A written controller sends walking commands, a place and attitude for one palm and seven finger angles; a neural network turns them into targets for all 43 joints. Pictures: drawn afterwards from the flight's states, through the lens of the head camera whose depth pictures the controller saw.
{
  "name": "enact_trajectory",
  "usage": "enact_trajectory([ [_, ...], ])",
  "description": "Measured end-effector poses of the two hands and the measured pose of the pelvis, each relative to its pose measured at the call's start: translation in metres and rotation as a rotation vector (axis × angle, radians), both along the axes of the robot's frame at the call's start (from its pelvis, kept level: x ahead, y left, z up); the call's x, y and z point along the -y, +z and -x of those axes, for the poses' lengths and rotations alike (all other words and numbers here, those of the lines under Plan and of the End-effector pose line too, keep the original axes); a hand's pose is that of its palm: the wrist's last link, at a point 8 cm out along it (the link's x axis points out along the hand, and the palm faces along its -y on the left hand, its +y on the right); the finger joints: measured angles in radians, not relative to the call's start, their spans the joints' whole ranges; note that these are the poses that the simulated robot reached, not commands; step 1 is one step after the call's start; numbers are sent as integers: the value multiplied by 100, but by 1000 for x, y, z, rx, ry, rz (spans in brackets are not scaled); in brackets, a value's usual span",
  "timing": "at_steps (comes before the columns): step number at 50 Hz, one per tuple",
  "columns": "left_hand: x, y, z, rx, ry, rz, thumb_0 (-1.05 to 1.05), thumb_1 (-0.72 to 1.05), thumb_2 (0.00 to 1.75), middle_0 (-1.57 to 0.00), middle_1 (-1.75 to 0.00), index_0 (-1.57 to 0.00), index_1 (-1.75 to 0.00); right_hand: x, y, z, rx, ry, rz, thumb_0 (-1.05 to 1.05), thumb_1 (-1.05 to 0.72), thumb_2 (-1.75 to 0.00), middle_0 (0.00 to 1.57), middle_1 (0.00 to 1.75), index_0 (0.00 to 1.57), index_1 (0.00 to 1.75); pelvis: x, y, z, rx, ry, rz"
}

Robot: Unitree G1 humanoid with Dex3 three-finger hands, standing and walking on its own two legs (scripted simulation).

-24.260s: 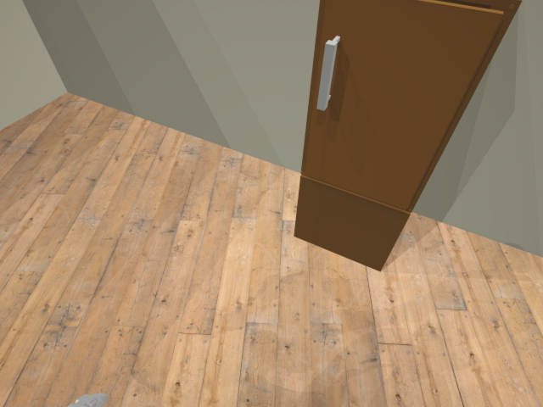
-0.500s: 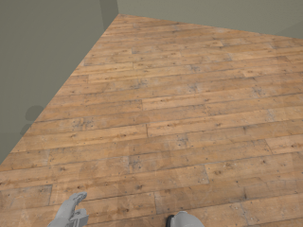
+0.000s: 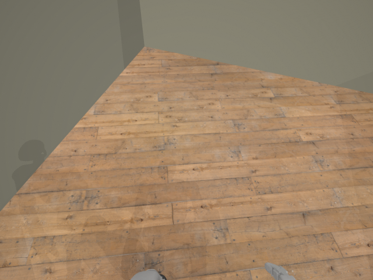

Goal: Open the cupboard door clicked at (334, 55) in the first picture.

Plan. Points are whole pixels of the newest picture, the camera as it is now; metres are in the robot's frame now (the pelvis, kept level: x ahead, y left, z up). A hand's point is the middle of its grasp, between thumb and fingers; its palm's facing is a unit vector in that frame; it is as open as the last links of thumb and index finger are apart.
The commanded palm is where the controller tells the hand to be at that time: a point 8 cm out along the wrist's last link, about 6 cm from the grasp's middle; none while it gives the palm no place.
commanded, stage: walk to a spot facing it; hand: left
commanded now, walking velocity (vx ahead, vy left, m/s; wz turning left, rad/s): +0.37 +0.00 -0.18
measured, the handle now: out of the picture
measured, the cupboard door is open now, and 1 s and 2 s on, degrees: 53 53 53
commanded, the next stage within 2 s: turn to face it in 0.28 s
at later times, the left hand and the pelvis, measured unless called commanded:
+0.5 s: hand (153, 196) +0.35 +0.13 -0.15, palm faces -0.12 -0.96 -0.26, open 7.3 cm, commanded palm none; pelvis +0.22 -0.06 +0.00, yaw -6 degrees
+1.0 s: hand (147, 192) +0.37 +0.15 -0.17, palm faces +0.20 -0.95 -0.22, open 7.3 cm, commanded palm none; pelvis +0.32 -0.06 +0.00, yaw +10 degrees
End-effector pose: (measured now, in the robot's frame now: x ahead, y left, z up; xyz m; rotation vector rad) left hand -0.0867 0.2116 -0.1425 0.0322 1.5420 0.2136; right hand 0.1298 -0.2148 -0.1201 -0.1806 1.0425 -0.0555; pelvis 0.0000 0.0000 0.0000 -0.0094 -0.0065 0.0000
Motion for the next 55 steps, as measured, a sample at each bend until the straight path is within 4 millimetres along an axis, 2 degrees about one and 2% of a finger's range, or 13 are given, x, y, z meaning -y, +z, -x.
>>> enact_trajectory([
  [2, -4, -6, -14, -35, -10, 18, 0, 91, 89, -20, -30, -20, -30, -3, -2, -18, 34, -17, 15, 1, -91, -90, 20, 29, 20, 30, -7, -6, -19, 7, -19, -2],
  [5, -13, -5, -59, -12, -44, 19, 1, 91, 89, -20, -30, -20, -30, -3, -2, -17, -4, -62, 23, 0, -91, -90, 20, 29, 20, 30, -11, -1, -44, 8, -40, -18],
  [11, -19, 14, -192, 184, -118, -4, 1, 91, 90, -19, -30, -20, -30, 15, 3, 18, -203, -169, 55, -1, -95, -90, 20, 29, 20, 30, -10, 17, -94, -4, -65, -22],
  [15, -23, 26, -272, 251, -188, -53, 2, 94, 90, -19, -30, -20, -30, 24, 1, 42, -343, -231, 34, 0, -94, -90, 20, 29, 20, 30, 2, 20, -131, -9, -91, -28],
  [20, -3, 29, -370, 303, -297, -93, 1, 93, 90, -19, -30, -19, -30, 30, -9, 58, -500, -307, -24, 0, -93, -90, 20, 29, 20, 30, 29, 11, -181, -14, -127, -43],
  [24, 26, 24, -430, 377, -331, -113, 1, 92, 90, -19, -30, -19, -30, 39, -21, 48, -602, -337, -71, 1, -92, -90, 20, 29, 20, 30, 54, -1, -216, -11, -116, -40],
  [27, 46, 28, -447, 398, -302, -98, 0, 92, 90, -19, -30, -20, -30, 49, -18, 12, -593, -321, -69, 1, -92, -90, 20, 29, 20, 30, 64, 6, -236, -6, -82, -36],
  [31, 64, 30, -451, 397, -214, -75, -1, 93, 89, -20, -30, -20, -30, 64, -13, -63, -487, -261, -55, 1, -91, -90, 20, 29, 19, 30, 72, 16, -259, -13, -32, -31],
  [37, 52, 22, -456, 390, -117, -83, -3, 96, 89, -20, -30, -20, -30, 84, -8, -176, -323, -134, 13, 2, -94, -90, 20, 29, 20, 30, 73, 14, -286, -8, 47, -14],
  [43, 29, -11, -443, 315, -34, -64, -1, 93, 89, -20, -30, -20, -30, 94, -7, -269, -155, -26, 112, 2, -94, -90, 20, 29, 20, 30, 56, -9, -312, -2, 107, 7],
  [46, 18, -13, -440, 273, -14, -82, 0, 92, 89, -20, -30, -20, -30, 95, -3, -294, -111, 12, 137, 1, -93, -90, 20, 29, 20, 30, 55, -11, -316, -13, 131, 0],
  [51, 10, 8, -444, 295, 37, -124, 0, 91, 89, -20, -30, -20, -30, 93, 3, -317, -125, 86, 136, 1, -92, -90, 20, 29, 20, 30, 62, 2, -322, -40, 180, 3],
  [55, 15, 23, -444, 310, 66, -164, 0, 91, 90, -19, -30, -20, -30, 95, 1, -331, -142, 130, 104, 1, -91, -90, 20, 29, 20, 30, 75, 7, -328, -52, 221, 10],
])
